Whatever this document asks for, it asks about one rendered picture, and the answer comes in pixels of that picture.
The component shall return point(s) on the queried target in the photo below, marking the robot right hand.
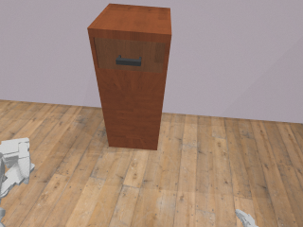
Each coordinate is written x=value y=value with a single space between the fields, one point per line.
x=247 y=220

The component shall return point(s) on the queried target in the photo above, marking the robot left hand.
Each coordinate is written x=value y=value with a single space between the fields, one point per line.
x=15 y=155

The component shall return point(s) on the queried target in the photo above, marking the handle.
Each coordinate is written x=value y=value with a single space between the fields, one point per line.
x=125 y=61

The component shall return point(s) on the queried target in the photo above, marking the cabinet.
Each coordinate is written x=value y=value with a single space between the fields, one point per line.
x=132 y=101

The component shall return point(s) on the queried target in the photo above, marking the drawer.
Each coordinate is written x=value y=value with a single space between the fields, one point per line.
x=151 y=53

